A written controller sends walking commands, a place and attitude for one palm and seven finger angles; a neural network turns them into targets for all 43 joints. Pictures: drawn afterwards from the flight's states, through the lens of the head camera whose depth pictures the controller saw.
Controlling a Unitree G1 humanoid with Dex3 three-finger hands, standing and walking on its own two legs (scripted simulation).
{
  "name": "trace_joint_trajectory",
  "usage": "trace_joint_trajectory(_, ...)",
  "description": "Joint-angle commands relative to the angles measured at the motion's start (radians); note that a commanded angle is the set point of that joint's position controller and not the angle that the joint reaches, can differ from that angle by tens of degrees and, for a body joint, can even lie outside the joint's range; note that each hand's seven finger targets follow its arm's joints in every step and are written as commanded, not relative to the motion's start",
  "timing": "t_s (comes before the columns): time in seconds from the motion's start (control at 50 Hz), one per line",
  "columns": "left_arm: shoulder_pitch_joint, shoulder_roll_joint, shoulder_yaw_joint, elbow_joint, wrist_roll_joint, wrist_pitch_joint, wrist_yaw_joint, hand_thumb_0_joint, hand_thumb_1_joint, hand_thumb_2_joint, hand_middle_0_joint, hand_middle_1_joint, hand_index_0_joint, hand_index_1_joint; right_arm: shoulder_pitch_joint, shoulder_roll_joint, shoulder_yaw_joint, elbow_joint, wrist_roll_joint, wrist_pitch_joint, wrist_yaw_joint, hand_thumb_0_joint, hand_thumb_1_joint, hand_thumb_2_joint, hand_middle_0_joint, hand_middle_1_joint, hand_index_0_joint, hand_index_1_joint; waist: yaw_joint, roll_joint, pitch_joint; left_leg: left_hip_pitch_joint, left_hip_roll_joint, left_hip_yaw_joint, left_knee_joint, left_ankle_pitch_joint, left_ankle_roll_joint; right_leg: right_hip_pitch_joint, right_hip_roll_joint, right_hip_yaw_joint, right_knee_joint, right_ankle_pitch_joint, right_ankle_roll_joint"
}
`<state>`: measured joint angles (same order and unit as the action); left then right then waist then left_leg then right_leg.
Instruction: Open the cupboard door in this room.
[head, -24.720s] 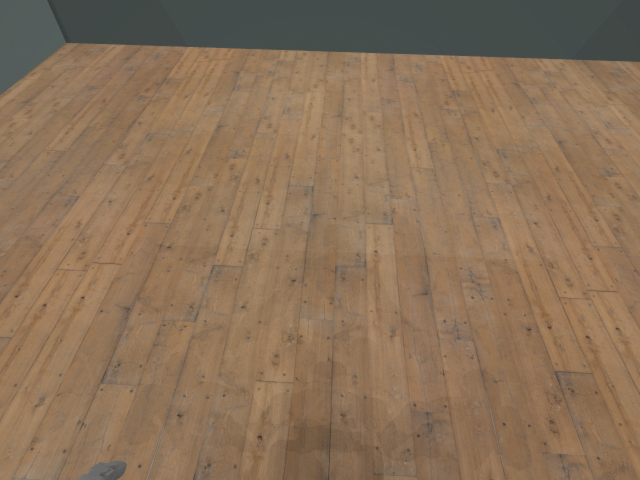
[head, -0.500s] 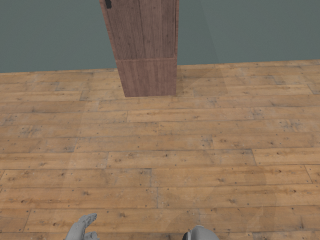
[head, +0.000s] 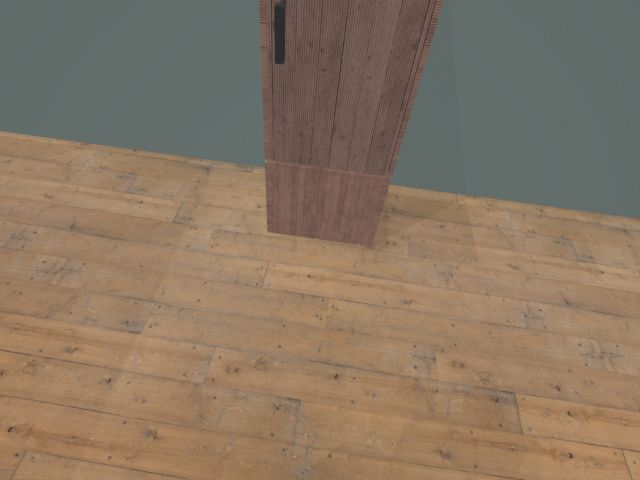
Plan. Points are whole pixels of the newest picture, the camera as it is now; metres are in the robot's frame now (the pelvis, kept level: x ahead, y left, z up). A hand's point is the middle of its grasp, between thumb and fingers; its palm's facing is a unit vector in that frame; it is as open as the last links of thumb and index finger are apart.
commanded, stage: stand and wait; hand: left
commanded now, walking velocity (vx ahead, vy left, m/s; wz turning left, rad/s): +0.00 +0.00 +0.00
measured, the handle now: (281, 31) +1.06 +0.23 +0.06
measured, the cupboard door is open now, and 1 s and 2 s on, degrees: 0 0 0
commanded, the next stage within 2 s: look at it before walking up in 0.82 s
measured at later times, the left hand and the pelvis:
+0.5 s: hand out of the picture +0.07 +0.16 -0.17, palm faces +0.02 -0.98 -0.21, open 7.3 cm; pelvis +0.06 -0.01 +0.01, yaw +0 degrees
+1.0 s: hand out of the picture +0.04 +0.11 -0.17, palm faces +0.07 -0.99 -0.16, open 7.4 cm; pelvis +0.07 -0.04 +0.01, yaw +1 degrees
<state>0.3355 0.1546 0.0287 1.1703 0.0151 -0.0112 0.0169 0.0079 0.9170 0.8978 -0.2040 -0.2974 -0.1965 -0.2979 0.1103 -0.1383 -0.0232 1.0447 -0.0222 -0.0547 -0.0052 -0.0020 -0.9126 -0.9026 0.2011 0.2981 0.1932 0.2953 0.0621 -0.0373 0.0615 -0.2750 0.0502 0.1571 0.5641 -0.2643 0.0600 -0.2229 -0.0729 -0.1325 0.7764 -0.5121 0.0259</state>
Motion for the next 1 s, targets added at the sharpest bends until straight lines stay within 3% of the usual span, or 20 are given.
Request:
trace_joint_trajectory(0.0,-0.019,0.036,-0.001,-0.052,-0.002,-0.015,0.000,0.000,0.900,0.900,-0.200,-0.300,-0.200,-0.300,0.137,-0.139,-0.017,0.024,0.004,0.009,-0.030,0.000,-0.900,-0.900,0.200,0.300,0.200,0.300,-0.069,0.162,-0.034,0.167,0.287,-0.246,-0.269,0.554,0.103,-0.186,-0.054,0.081,0.158,-0.001,0.011)
trace_joint_trajectory(0.06,0.006,0.015,-0.002,-0.044,0.000,-0.002,0.003,0.000,0.900,0.900,-0.200,-0.300,-0.200,-0.300,0.126,-0.119,-0.024,0.024,0.008,0.005,-0.030,0.000,-0.900,-0.900,0.200,0.300,0.200,0.300,-0.056,0.131,-0.064,0.143,0.238,-0.177,-0.281,0.536,0.082,-0.128,-0.049,0.077,0.090,0.095,0.024)
trace_joint_trajectory(0.12,0.004,0.002,-0.008,-0.049,0.003,0.010,0.009,0.000,0.900,0.900,-0.200,-0.300,-0.200,-0.300,0.112,-0.119,-0.026,0.028,0.006,0.010,-0.030,0.000,-0.900,-0.900,0.200,0.300,0.200,0.300,-0.053,0.153,-0.063,0.123,0.220,-0.154,-0.283,0.456,0.078,-0.083,-0.042,0.062,-0.020,0.141,0.031)
trace_joint_trajectory(0.16,-0.008,0.013,-0.010,-0.053,0.004,0.010,0.010,0.000,0.900,0.900,-0.200,-0.300,-0.200,-0.300,0.113,-0.120,-0.028,0.039,0.007,0.016,-0.030,0.000,-0.900,-0.900,0.200,0.300,0.200,0.300,-0.050,0.147,-0.047,0.105,0.211,-0.170,-0.268,0.400,0.074,-0.041,-0.035,0.054,-0.125,0.167,0.031)
trace_joint_trajectory(0.2,0.014,0.024,-0.012,-0.037,0.004,0.009,0.013,0.000,0.900,0.900,-0.200,-0.300,-0.200,-0.300,0.107,-0.115,-0.027,0.050,0.009,0.022,-0.031,0.000,-0.900,-0.900,0.200,0.300,0.200,0.300,-0.031,0.133,-0.028,0.077,0.182,-0.152,-0.228,0.319,0.041,0.027,-0.031,0.042,-0.262,0.274,0.032)
trace_joint_trajectory(0.24,0.036,0.066,-0.016,-0.026,0.006,0.000,0.017,0.000,0.900,0.900,-0.200,-0.300,-0.200,-0.300,0.118,-0.083,-0.019,0.055,0.016,0.024,-0.026,0.000,-0.900,-0.900,0.200,0.300,0.200,0.300,-0.029,0.057,-0.012,0.043,0.110,-0.126,-0.183,0.177,-0.025,0.079,-0.072,0.103,-0.400,0.435,0.013)
trace_joint_trajectory(0.28,-0.008,0.099,-0.021,-0.039,0.001,-0.005,0.018,0.000,0.900,0.900,-0.200,-0.300,-0.200,-0.300,0.153,-0.064,-0.013,0.064,0.016,0.029,-0.018,0.000,-0.900,-0.900,0.200,0.300,0.200,0.300,-0.057,0.060,0.017,0.037,0.072,-0.130,-0.219,0.113,-0.053,0.062,-0.116,0.124,-0.392,0.485,-0.016)
trace_joint_trajectory(0.3,-0.029,0.106,-0.016,-0.039,-0.001,-0.011,0.016,0.000,0.900,0.900,-0.200,-0.300,-0.200,-0.300,0.161,-0.070,-0.012,0.073,0.011,0.036,-0.020,0.000,-0.900,-0.900,0.200,0.300,0.200,0.300,-0.063,-0.067,0.026,0.066,0.065,-0.120,-0.211,0.107,-0.063,0.022,-0.102,0.137,-0.390,0.473,-0.028)
trace_joint_trajectory(0.32,-0.035,0.094,-0.021,-0.042,-0.005,-0.012,0.016,0.000,0.900,0.900,-0.200,-0.300,-0.200,-0.300,0.178,-0.081,-0.012,0.081,0.011,0.035,-0.021,0.000,-0.900,-0.900,0.200,0.300,0.200,0.300,-0.069,-0.083,0.024,0.104,0.069,-0.119,-0.219,0.121,-0.059,-0.005,-0.098,0.132,-0.401,0.455,-0.031)
trace_joint_trajectory(0.38,-0.022,0.085,-0.022,-0.046,-0.009,-0.013,0.020,0.000,0.900,0.900,-0.200,-0.300,-0.200,-0.300,0.208,-0.080,-0.005,0.100,0.013,0.022,-0.023,0.000,-0.900,-0.900,0.200,0.300,0.200,0.300,-0.060,-0.004,-0.017,0.135,0.084,-0.118,-0.230,0.246,-0.049,0.052,-0.084,0.107,-0.385,0.521,-0.025)
trace_joint_trajectory(0.48,-0.003,0.081,-0.019,-0.045,-0.012,-0.014,0.027,0.000,0.900,0.900,-0.200,-0.300,-0.200,-0.300,0.242,-0.067,0.000,0.118,0.014,0.018,-0.029,0.000,-0.900,-0.900,0.200,0.300,0.200,0.300,-0.057,0.024,-0.052,0.157,0.086,-0.112,-0.227,0.317,-0.051,0.101,-0.083,0.099,-0.383,0.586,-0.030)
trace_joint_trajectory(0.62,0.013,0.065,-0.022,-0.037,-0.011,-0.012,0.030,0.000,0.900,0.900,-0.200,-0.300,-0.200,-0.300,0.260,-0.048,0.000,0.129,0.015,0.027,-0.034,0.000,-0.900,-0.900,0.200,0.300,0.200,0.300,-0.061,0.028,-0.005,0.156,0.087,-0.103,-0.233,0.257,-0.053,0.077,-0.079,0.101,-0.409,0.559,-0.034)
trace_joint_trajectory(0.98,0.048,0.048,-0.021,-0.028,-0.007,-0.017,0.032,0.000,0.900,0.900,-0.200,-0.300,-0.200,-0.300,0.246,-0.054,0.000,0.113,0.015,0.031,-0.037,0.000,-0.900,-0.900,0.200,0.300,0.200,0.300,-0.066,0.024,0.016,0.173,0.087,-0.100,-0.233,0.206,-0.054,0.058,-0.073,0.115,-0.439,0.535,-0.041)
